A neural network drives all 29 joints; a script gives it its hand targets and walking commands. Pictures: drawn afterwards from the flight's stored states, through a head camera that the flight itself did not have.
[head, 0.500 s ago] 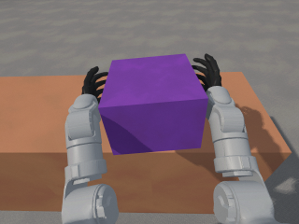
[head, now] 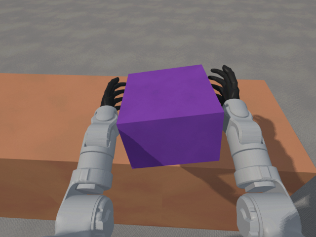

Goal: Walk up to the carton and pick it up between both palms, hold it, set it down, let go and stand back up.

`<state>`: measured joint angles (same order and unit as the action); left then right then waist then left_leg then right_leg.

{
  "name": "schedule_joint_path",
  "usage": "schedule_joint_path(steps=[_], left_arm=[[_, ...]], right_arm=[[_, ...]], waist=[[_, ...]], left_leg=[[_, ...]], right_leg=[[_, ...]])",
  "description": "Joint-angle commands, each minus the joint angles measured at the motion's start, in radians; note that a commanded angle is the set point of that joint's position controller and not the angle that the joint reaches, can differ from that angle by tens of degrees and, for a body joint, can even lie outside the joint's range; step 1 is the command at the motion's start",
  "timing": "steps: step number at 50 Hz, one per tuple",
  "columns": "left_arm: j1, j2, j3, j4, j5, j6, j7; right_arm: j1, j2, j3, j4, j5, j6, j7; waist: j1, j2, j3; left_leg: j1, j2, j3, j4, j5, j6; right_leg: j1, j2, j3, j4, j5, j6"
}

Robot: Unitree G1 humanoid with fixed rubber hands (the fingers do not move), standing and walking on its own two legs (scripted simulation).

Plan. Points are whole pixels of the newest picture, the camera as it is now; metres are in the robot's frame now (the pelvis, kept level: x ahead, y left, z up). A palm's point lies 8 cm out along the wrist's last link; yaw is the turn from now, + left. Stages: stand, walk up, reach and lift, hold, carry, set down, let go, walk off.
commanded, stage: hold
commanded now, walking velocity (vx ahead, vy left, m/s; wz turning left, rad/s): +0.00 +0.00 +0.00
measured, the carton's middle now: (169, 112) +0.40 -0.01 +0.14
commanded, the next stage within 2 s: set down in 0.24 s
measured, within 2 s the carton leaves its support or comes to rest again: neither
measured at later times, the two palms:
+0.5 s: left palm (104, 116) +0.35 +0.14 +0.18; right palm (240, 107) +0.36 -0.16 +0.20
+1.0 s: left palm (107, 119) +0.35 +0.13 +0.16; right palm (241, 113) +0.35 -0.17 +0.19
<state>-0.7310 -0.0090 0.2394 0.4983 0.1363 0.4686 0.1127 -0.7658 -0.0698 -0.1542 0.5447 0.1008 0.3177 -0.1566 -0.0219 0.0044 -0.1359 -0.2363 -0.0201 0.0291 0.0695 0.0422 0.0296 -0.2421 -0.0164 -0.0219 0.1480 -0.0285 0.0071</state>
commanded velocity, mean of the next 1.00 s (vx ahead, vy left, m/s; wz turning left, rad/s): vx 0.00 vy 0.00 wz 0.00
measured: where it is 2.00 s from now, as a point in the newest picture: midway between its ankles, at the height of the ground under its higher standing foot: outside the picture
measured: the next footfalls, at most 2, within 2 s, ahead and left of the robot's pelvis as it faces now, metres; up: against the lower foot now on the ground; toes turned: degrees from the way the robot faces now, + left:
none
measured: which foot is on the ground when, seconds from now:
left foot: down 0.00-1.00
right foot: down 0.00-1.00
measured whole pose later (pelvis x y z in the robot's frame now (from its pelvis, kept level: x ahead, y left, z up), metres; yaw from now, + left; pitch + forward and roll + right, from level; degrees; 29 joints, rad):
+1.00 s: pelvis -0.06 -0.01 -0.01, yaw +2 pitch +12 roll -1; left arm -0.82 -0.09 0.47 0.46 0.37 0.55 -0.05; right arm -0.86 0.12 -0.53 0.57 -0.30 0.31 0.06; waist -0.09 0.00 -0.25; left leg -0.41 0.00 0.01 0.03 0.17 0.03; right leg -0.41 0.00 -0.05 0.09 0.10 -0.01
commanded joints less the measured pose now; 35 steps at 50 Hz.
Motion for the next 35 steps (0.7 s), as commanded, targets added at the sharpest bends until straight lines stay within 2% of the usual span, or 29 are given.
schedule_joint_path(steps=[1,3,4,5,7,9,10,11,12,13,14,15,16,17,18,19,20,21,23,25,26,27,28,29,31,33,35], left_arm=[[-0.77,-0.681,-0.554,-0.469,-0.131,-0.011,-0.064],[-0.778,-0.657,-0.569,-0.541,-0.152,0.031,-0.068],[-0.758,-0.666,-0.61,-0.627,-0.185,0.047,-0.068],[-0.766,-0.66,-0.614,-0.646,-0.188,0.069,-0.074],[-0.808,-0.627,-0.626,-0.702,-0.198,0.094,-0.087],[-0.774,-0.617,-0.628,-0.732,-0.205,0.135,-0.106],[-0.749,-0.61,-0.628,-0.77,-0.209,0.15,-0.12],[-0.74,-0.58,-0.595,-0.751,-0.188,0.173,-0.139],[-0.685,-0.563,-0.579,-0.766,-0.181,0.195,-0.162],[-0.352,-0.558,-0.554,-0.807,-0.198,0.275,-0.206],[-0.355,-0.541,-0.582,-0.906,-0.222,0.334,-0.266],[-0.463,-0.489,-0.566,-0.923,-0.206,0.361,-0.315],[-0.428,-0.518,-0.625,-1.016,-0.207,0.376,-0.337],[-0.402,-0.53,-0.67,-1.092,-0.208,0.385,-0.343],[-0.441,-0.522,-0.659,-1.12,-0.187,0.38,-0.338],[-0.423,-0.48,-0.621,-1.097,-0.145,0.383,-0.326],[-0.437,-0.434,-0.549,-1.027,-0.093,0.388,-0.317],[-0.433,-0.42,-0.494,-0.966,-0.053,0.39,-0.309],[-0.355,-0.407,-0.417,-0.918,-0.001,0.4,-0.299],[-0.382,-0.39,-0.349,-0.915,0.024,0.384,-0.307],[-0.439,-0.377,-0.317,-0.893,0.032,0.369,-0.315],[-0.484,-0.376,-0.297,-0.902,0.033,0.344,-0.317],[-0.534,-0.382,-0.288,-0.892,0.036,0.318,-0.315],[-0.601,-0.375,-0.262,-0.853,0.049,0.29,-0.311],[-0.689,-0.398,-0.258,-0.788,0.061,0.233,-0.29],[-0.734,-0.395,-0.22,-0.678,0.086,0.192,-0.273],[-0.737,-0.375,-0.169,-0.558,0.122,0.154,-0.268]], right_arm=[[-0.735,0.689,0.628,-0.446,0.205,0.01,0.072],[-0.738,0.676,0.632,-0.494,0.211,0.041,0.065],[-0.704,0.682,0.657,-0.564,0.232,0.053,0.054],[-0.696,0.673,0.655,-0.561,0.222,0.07,0.048],[-0.714,0.657,0.624,-0.585,0.208,0.093,0.043],[-0.661,0.644,0.621,-0.584,0.213,0.129,0.031],[-0.643,0.647,0.622,-0.618,0.221,0.141,0.02],[-0.63,0.62,0.594,-0.579,0.199,0.159,0.012],[-0.59,0.622,0.595,-0.583,0.211,0.174,0.001],[-0.214,0.743,0.601,-0.613,0.191,0.173,-0.05],[-0.191,0.794,0.627,-0.705,0.209,0.185,-0.099],[-0.315,0.813,0.613,-0.759,0.197,0.203,-0.119],[-0.308,0.831,0.674,-0.834,0.232,0.218,-0.128],[-0.312,0.786,0.69,-0.895,0.251,0.236,-0.121],[-0.411,0.695,0.676,-0.931,0.247,0.255,-0.093],[-0.42,0.605,0.63,-0.921,0.207,0.271,-0.062],[-0.451,0.513,0.557,-0.872,0.148,0.273,-0.025],[-0.471,0.462,0.5,-0.806,0.108,0.268,0.005],[-0.432,0.428,0.495,-0.724,0.102,0.25,0.045],[-0.478,0.446,0.509,-0.736,0.096,0.221,0.062],[-0.517,0.45,0.48,-0.714,0.076,0.207,0.067],[-0.56,0.466,0.478,-0.713,0.066,0.187,0.074],[-0.577,0.487,0.453,-0.688,0.05,0.171,0.082],[-0.631,0.488,0.417,-0.648,0.014,0.151,0.1],[-0.675,0.496,0.353,-0.56,-0.049,0.115,0.135],[-0.697,0.48,0.266,-0.446,-0.12,0.08,0.164],[-0.676,0.456,0.172,-0.32,-0.182,0.05,0.189]], waist=[[0.017,0.04,-0.741],[0.017,0.022,-0.724],[0.002,0.023,-0.729],[-0.012,0.008,-0.713],[-0.023,0.016,-0.697],[-0.044,0.026,-0.666],[-0.053,0.031,-0.665],[-0.063,0.034,-0.637],[-0.066,0.04,-0.606],[-0.099,-0.016,-0.245],[-0.145,-0.055,-0.262],[-0.132,-0.029,-0.326],[-0.127,0.019,-0.467],[-0.117,0.072,-0.524],[-0.088,0.125,-0.641],[-0.065,0.169,-0.625],[-0.048,0.179,-0.558],[-0.035,0.175,-0.5],[-0.004,0.12,-0.455],[0.015,0.01,-0.471],[0.007,-0.028,-0.458],[0.02,-0.058,-0.484],[0.017,-0.062,-0.489],[0.034,-0.071,-0.515],[0.032,-0.061,-0.576],[0.017,-0.042,-0.594],[-0.012,-0.024,-0.578]], left_leg=[[0.407,0.041,-0.084,0.057,0.354,0.017],[0.399,0.046,-0.089,0.048,0.348,0.015],[0.429,0.045,-0.088,0.047,0.376,0.012],[0.419,0.038,-0.081,0.052,0.407,0.009],[0.41,0.033,-0.072,0.039,0.354,0.008],[0.397,0.023,-0.067,0.036,0.334,0.001],[0.395,0.01,-0.054,0.045,0.388,-0.001],[0.385,0.004,-0.048,0.031,0.384,-0.005],[0.382,-0.006,-0.038,0.027,0.427,-0.007],[0.334,-0.022,-0.025,0.248,0.455,0.03],[0.367,-0.035,-0.023,0.238,0.467,0.048],[0.344,-0.048,-0.021,0.166,0.395,0.064],[0.394,-0.045,-0.028,0.138,0.462,0.062],[0.433,-0.028,-0.036,0.112,0.522,0.041],[0.486,-0.008,-0.039,0.049,0.55,0.01],[0.515,0.013,-0.034,0.024,0.554,-0.011],[0.511,0.033,-0.028,0.009,0.528,-0.028],[0.523,0.044,-0.02,-0.004,0.497,-0.036],[0.574,0.041,0.001,-0.012,0.521,-0.034],[0.525,0.029,0.013,-0.056,0.409,0.009],[0.465,0.025,0.017,-0.094,0.29,0.032],[0.42,0.02,0.023,-0.121,0.21,0.055],[0.369,0.016,0.031,-0.147,0.131,0.073],[0.312,0.015,0.038,-0.17,0.04,0.088],[0.267,0.01,0.052,-0.169,-0.05,0.106],[0.258,0.006,0.054,-0.152,-0.082,0.108],[0.296,-0.002,0.053,-0.112,-0.066,0.101]], right_leg=[[0.308,0.074,-0.011,0.073,0.353,-0.029],[0.301,0.079,-0.02,0.072,0.343,-0.018],[0.33,0.081,-0.02,0.069,0.393,-0.014],[0.333,0.079,-0.018,0.072,0.417,-0.009],[0.333,0.081,-0.019,0.071,0.398,0.002],[0.35,0.075,-0.009,0.069,0.433,0.006],[0.368,0.069,-0.003,0.061,0.491,0.013],[0.394,0.067,-0.003,0.056,0.518,0.022],[0.424,0.06,0.006,0.049,0.588,0.031],[0.238,-0.005,0.012,0.135,0.815,0.066],[0.3,-0.022,0.013,0.151,0.957,0.097],[0.339,-0.024,0.021,0.141,0.936,0.123],[0.406,-0.01,0.023,0.132,0.927,0.123],[0.413,0.013,0.015,0.087,0.807,0.107],[0.405,0.039,0.009,0.01,0.611,0.076],[0.328,0.051,0.001,-0.052,0.447,0.053],[0.241,0.058,-0.009,-0.098,0.301,0.041],[0.193,0.059,-0.019,-0.123,0.241,0.034],[0.219,0.063,-0.027,-0.128,0.328,0.04],[0.299,0.064,-0.034,-0.105,0.372,0.07],[0.333,0.062,-0.034,-0.102,0.33,0.081],[0.346,0.06,-0.04,-0.083,0.313,0.091],[0.349,0.057,-0.033,-0.08,0.266,0.093],[0.33,0.053,-0.038,-0.073,0.185,0.095],[0.273,0.051,-0.047,-0.061,0.083,0.086],[0.2,0.054,-0.051,-0.064,0.026,0.077],[0.129,0.058,-0.054,-0.085,-0.007,0.064]])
